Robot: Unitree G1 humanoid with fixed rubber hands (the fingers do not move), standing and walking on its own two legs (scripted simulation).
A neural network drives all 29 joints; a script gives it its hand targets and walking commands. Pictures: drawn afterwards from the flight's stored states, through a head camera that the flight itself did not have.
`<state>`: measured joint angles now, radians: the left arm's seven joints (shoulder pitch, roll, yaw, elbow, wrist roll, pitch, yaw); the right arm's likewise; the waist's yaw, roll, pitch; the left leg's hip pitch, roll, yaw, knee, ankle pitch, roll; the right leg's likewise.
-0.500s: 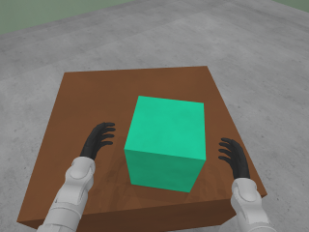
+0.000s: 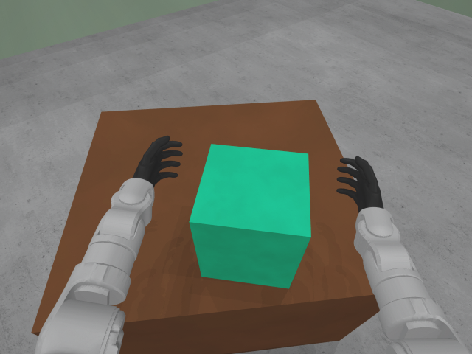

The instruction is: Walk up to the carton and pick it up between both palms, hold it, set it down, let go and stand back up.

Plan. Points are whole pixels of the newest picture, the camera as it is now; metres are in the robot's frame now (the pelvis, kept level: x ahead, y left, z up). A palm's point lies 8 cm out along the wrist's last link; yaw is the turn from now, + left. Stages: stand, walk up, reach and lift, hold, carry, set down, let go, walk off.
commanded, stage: reach and lift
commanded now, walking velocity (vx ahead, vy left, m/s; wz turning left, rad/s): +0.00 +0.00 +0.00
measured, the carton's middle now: (251, 219) +0.41 +0.00 -0.08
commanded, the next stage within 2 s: none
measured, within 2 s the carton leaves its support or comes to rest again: neither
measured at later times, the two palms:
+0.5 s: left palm (148, 158) +0.42 +0.19 +0.10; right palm (357, 185) +0.39 -0.18 +0.07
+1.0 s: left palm (169, 191) +0.43 +0.17 +0.00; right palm (342, 215) +0.39 -0.18 -0.03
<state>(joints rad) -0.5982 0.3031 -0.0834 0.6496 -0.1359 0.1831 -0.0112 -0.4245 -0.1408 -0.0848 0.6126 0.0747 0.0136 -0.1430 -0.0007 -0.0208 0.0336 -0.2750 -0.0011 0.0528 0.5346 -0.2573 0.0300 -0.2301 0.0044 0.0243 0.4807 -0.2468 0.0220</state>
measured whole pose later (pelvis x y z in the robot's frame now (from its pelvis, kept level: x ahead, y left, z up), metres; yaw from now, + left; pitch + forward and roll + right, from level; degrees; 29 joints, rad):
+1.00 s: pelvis +0.01 +0.00 -0.01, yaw -1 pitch +20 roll -2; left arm -0.84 0.20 -0.08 1.34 -0.14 -0.39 0.03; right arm -0.71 -0.14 -0.11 1.35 0.07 -0.45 -0.12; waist 0.00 -0.01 -0.17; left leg -0.71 0.00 0.05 0.59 -0.24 0.03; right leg -0.66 0.01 0.02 0.53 -0.23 0.02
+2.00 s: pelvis +0.00 +0.01 -0.02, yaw -1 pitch +26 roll -3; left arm -0.86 0.07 0.20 1.43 0.05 -0.59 0.06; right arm -0.74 -0.01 -0.52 1.38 -0.16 -0.64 -0.12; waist 0.00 0.04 -0.19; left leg -0.86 0.01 0.05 0.66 -0.26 0.03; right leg -0.80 0.01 0.02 0.58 -0.23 0.03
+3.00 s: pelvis +0.01 +0.01 -0.02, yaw -1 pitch +26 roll -3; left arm -0.87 0.07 0.22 1.49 0.06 -0.68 0.06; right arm -0.73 0.00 -0.55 1.37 -0.19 -0.67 -0.12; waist 0.00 0.04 -0.18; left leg -0.86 0.01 0.05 0.66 -0.26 0.03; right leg -0.80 0.01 0.02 0.58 -0.23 0.03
